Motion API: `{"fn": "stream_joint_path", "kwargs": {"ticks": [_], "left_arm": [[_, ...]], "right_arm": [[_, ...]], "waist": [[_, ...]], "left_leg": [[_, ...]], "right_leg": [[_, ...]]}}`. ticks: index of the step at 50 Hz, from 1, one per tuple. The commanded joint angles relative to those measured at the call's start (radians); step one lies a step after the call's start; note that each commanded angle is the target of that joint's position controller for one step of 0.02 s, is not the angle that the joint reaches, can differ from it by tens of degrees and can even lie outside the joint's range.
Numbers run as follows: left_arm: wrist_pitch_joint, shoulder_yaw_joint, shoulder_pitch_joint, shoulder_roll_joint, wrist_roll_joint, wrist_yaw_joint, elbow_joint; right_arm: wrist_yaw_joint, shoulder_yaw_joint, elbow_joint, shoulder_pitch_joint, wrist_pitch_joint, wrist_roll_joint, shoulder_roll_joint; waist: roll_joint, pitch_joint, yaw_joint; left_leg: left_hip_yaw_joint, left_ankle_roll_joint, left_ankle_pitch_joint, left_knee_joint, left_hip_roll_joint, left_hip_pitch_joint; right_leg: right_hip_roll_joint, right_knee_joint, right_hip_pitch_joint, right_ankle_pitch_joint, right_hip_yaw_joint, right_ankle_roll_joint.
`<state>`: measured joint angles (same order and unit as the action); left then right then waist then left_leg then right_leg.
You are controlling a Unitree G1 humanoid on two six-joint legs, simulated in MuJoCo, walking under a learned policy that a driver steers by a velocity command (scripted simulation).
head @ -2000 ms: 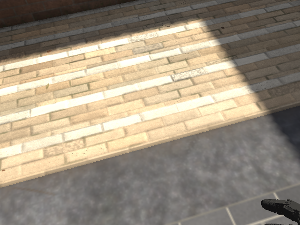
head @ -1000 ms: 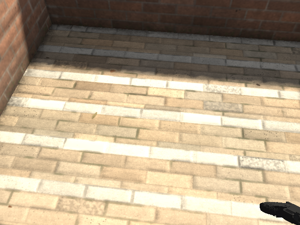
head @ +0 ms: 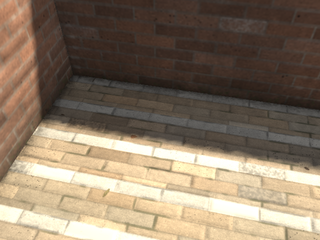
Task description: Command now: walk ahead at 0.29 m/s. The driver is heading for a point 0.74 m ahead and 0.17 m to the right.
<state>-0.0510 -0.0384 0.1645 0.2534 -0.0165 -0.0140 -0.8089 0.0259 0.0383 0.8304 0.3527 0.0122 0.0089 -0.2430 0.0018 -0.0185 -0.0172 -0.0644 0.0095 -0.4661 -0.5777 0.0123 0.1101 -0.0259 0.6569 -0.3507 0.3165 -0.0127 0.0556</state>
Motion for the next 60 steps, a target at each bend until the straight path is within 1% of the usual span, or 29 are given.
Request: {"fn": "stream_joint_path", "kwargs": {"ticks": [1, 3, 4, 5, 6, 8, 11, 16, 22, 24, 25, 26, 27, 28, 29, 31, 33, 39, 43, 48, 51, 53, 54, 55, 56, 57, 58, 59, 60], "left_arm": [[-0.062, -0.027, -0.08, 0.093, -0.004, -0.013, 0.074], [-0.073, -0.052, 0.062, 0.141, -0.004, -0.023, 0.02], [-0.073, -0.078, 0.2, 0.212, -0.002, -0.027, -0.018], [-0.069, -0.082, 0.316, 0.244, 0.004, -0.031, -0.041], [-0.069, -0.063, 0.266, 0.199, 0.0, -0.031, -0.039], [-0.059, -0.042, 0.167, 0.14, 0.003, -0.021, -0.012], [-0.044, -0.027, 0.136, 0.117, 0.014, -0.009, -0.011], [-0.034, -0.042, 0.174, 0.189, 0.006, 0.016, -0.03], [-0.023, -0.05, 0.213, 0.206, -0.012, 0.015, -0.063], [-0.015, -0.055, 0.192, 0.22, -0.011, 0.016, -0.063], [-0.012, -0.048, 0.197, 0.201, -0.008, 0.016, -0.063], [-0.011, -0.029, 0.191, 0.157, 0.008, 0.016, -0.046], [-0.025, 0.008, 0.304, 0.032, 0.01, 0.014, -0.019], [-0.041, -0.008, 0.276, 0.106, -0.014, 0.012, -0.035], [-0.047, -0.033, 0.193, 0.183, -0.039, 0.009, -0.007], [-0.039, -0.036, 0.127, 0.167, -0.021, 0.014, 0.006], [-0.009, -0.04, 0.173, 0.131, -0.015, 0.017, -0.014], [0.017, -0.044, 0.092, 0.094, -0.008, 0.017, 0.02], [0.007, -0.032, -0.032, 0.07, -0.001, -0.008, 0.063], [0.004, -0.018, -0.175, 0.051, -0.005, -0.042, 0.148], [0.007, -0.033, -0.15, 0.082, -0.008, -0.055, 0.179], [0.013, -0.072, 0.038, 0.152, -0.013, -0.049, 0.148], [0.018, -0.109, 0.209, 0.218, -0.013, -0.032, 0.105], [0.025, -0.136, 0.279, 0.335, -0.014, -0.01, 0.088], [0.008, -0.123, 0.269, 0.329, -0.008, -0.015, 0.123], [-0.003, -0.098, 0.26, 0.246, 0.003, -0.02, 0.117], [-0.012, -0.089, 0.209, 0.213, 0.0, -0.02, 0.116], [-0.015, -0.078, 0.133, 0.179, -0.004, -0.019, 0.129], [-0.015, -0.067, 0.078, 0.147, 0.003, -0.014, 0.147]], "right_arm": [[0.003, 0.047, -0.055, -0.011, 0.04, 0.012, -0.182], [-0.002, 0.039, -0.095, -0.078, 0.05, 0.007, -0.153], [0.0, 0.032, -0.121, -0.1, 0.06, 0.005, -0.121], [0.003, 0.027, -0.134, -0.083, 0.072, 0.003, -0.1], [-0.002, 0.038, -0.138, -0.095, 0.078, 0.024, -0.135], [-0.015, 0.037, -0.141, -0.137, 0.08, 0.03, -0.12], [-0.027, 0.041, -0.136, -0.135, 0.068, 0.009, -0.094], [-0.033, 0.016, -0.188, -0.284, 0.071, 0.004, -0.046], [-0.053, 0.025, -0.227, -0.367, 0.078, 0.017, -0.104], [-0.053, 0.042, -0.21, -0.291, 0.081, 0.012, -0.137], [-0.046, 0.063, -0.173, -0.168, 0.08, 0.009, -0.171], [-0.036, 0.085, -0.137, 0.014, 0.079, 0.003, -0.225], [-0.034, 0.106, -0.119, 0.112, 0.074, -0.018, -0.332], [-0.038, 0.083, -0.115, 0.122, 0.075, -0.012, -0.241], [-0.039, 0.064, -0.119, 0.04, 0.079, -0.007, -0.195], [-0.042, 0.043, -0.124, -0.096, 0.085, -0.009, -0.13], [-0.045, 0.039, -0.114, -0.155, 0.102, -0.019, -0.104], [-0.027, 0.053, -0.055, -0.119, 0.116, -0.03, -0.136], [-0.013, 0.058, -0.033, -0.09, 0.104, -0.022, -0.164], [-0.011, 0.069, 0.009, -0.005, 0.066, -0.004, -0.19], [-0.005, 0.079, 0.004, -0.027, 0.043, 0.006, -0.226], [0.003, 0.083, -0.006, -0.053, 0.027, 0.011, -0.25], [0.007, 0.077, -0.016, -0.067, 0.029, 0.013, -0.243], [-0.003, 0.039, -0.061, 0.007, 0.05, -0.028, -0.118], [-0.018, 0.018, -0.091, -0.009, 0.096, -0.013, -0.093], [-0.03, 0.04, -0.12, -0.15, 0.125, 0.031, -0.174], [-0.032, 0.036, -0.138, -0.186, 0.14, 0.039, -0.169], [-0.024, 0.038, -0.122, -0.178, 0.142, 0.016, -0.165], [-0.02, 0.047, -0.112, -0.16, 0.132, -0.004, -0.178]], "waist": [[0.151, 0.156, 0.017], [0.046, 0.059, 0.079], [-0.123, -0.024, 0.126], [-0.264, -0.085, 0.154], [-0.149, -0.017, 0.112], [-0.032, 0.075, 0.071], [-0.088, 0.079, 0.046], [-0.075, 0.085, 0.083], [-0.089, 0.112, 0.081], [-0.094, 0.066, 0.02], [-0.074, -0.012, -0.04], [-0.018, -0.145, -0.122], [0.259, -0.305, -0.086], [0.244, -0.32, -0.109], [0.179, -0.149, -0.094], [0.103, -0.013, -0.03], [0.125, 0.014, 0.023], [0.054, 0.069, 0.024], [0.031, 0.106, -0.02], [0.019, 0.146, -0.072], [0.068, 0.086, -0.025], [0.096, -0.036, 0.09], [0.06, -0.123, 0.181], [-0.185, -0.217, 0.126], [-0.188, -0.375, 0.105], [-0.084, -0.28, 0.157], [-0.057, -0.158, 0.124], [0.007, -0.082, 0.071], [-0.007, -0.044, 0.032]], "left_leg": [[-0.317, 0.187, 0.136, 0.242, -0.249, 0.053], [-0.127, 0.107, 0.42, 0.035, -0.103, 0.149], [0.006, 0.031, 0.487, -0.271, 0.01, 0.323], [-0.017, -0.011, -0.034, -0.562, 0.064, 0.549], [-0.076, 0.009, -0.09, -0.669, 0.018, 0.661], [-0.046, 0.04, 0.057, -0.647, -0.075, 0.69], [0.007, 0.015, 0.199, -0.49, -0.124, 0.588], [0.062, -0.035, 0.388, -0.124, -0.095, 0.496], [0.051, 0.009, 0.433, 0.029, -0.073, 0.416], [0.079, 0.045, 0.389, 0.063, -0.041, 0.29], [0.094, 0.071, 0.37, 0.079, -0.016, 0.109], [-0.009, 0.119, 0.335, 0.062, -0.117, -0.166], [-0.465, 0.26, 0.118, 0.155, -0.39, -0.5], [-0.683, 0.276, -0.084, 0.309, -0.424, -0.456], [-0.543, 0.227, -0.121, 0.33, -0.401, -0.324], [-0.301, 0.181, 0.067, 0.378, -0.32, -0.086], [-0.153, 0.159, 0.197, 0.434, -0.269, 0.041], [0.064, 0.173, 0.41, 0.485, -0.262, 0.026], [0.177, 0.152, 0.464, 0.496, -0.253, -0.019], [0.237, 0.144, 0.584, 0.426, -0.303, -0.207], [0.28, 0.116, 1.011, 0.274, -0.308, -0.258], [0.305, 0.086, 1.254, -0.008, -0.284, -0.217], [0.318, 0.045, 1.119, -0.254, -0.243, -0.056], [0.297, -0.018, 0.335, -0.626, -0.117, 0.374], [0.053, -0.034, -0.147, -0.836, 0.041, 0.604], [-0.035, -0.008, -0.068, -0.85, -0.021, 0.711], [-0.025, 0.013, 0.025, -0.773, -0.065, 0.721], [-0.02, 0.009, 0.087, -0.681, -0.106, 0.66], [-0.021, -0.001, 0.13, -0.612, -0.131, 0.586]], "right_leg": [[0.015, -0.014, -0.108, -0.036, -0.01, 0.034], [0.031, -0.104, 0.169, -0.174, 0.073, 0.08], [0.15, -0.213, 0.399, -0.178, 0.332, 0.166], [0.341, -0.372, 0.581, -0.195, 0.67, 0.268], [0.39, -0.387, 0.543, -0.142, 0.706, 0.267], [0.337, -0.413, 0.411, -0.136, 0.505, 0.218], [0.236, -0.494, 0.301, -0.169, 0.311, 0.164], [0.204, -0.531, 0.241, -0.265, 0.161, 0.152], [0.277, -0.495, 0.293, -0.265, 0.161, 0.123], [0.269, -0.384, 0.32, -0.469, 0.134, 0.096], [0.222, -0.221, 0.284, -0.601, 0.103, 0.073], [0.167, 0.045, 0.132, -0.5, 0.066, 0.036], [0.002, 0.447, -0.228, 0.012, 0.007, -0.036], [-0.002, 0.604, -0.345, 0.243, 0.143, -0.029], [0.05, 0.652, -0.422, 0.175, 0.15, -0.012], [0.13, 0.57, -0.369, 0.022, 0.117, -0.013], [0.164, 0.516, -0.259, -0.055, 0.124, -0.025], [0.15, 0.347, -0.367, -0.282, 0.158, -0.058], [0.141, 0.137, -0.352, -0.414, 0.074, -0.053], [0.129, -0.003, -0.418, -0.324, -0.001, -0.014], [0.056, -0.026, -0.288, -0.179, -0.084, 0.035], [-0.029, -0.047, -0.02, -0.125, -0.123, 0.089], [-0.038, -0.12, 0.267, -0.184, -0.069, 0.133], [0.219, -0.118, 0.652, -0.167, 0.368, 0.268], [0.378, -0.31, 0.805, -0.008, 0.863, 0.414], [0.35, -0.368, 0.755, -0.033, 0.751, 0.342], [0.311, -0.368, 0.612, -0.101, 0.603, 0.301], [0.262, -0.373, 0.455, -0.196, 0.488, 0.265], [0.227, -0.392, 0.337, -0.282, 0.411, 0.249]]}}
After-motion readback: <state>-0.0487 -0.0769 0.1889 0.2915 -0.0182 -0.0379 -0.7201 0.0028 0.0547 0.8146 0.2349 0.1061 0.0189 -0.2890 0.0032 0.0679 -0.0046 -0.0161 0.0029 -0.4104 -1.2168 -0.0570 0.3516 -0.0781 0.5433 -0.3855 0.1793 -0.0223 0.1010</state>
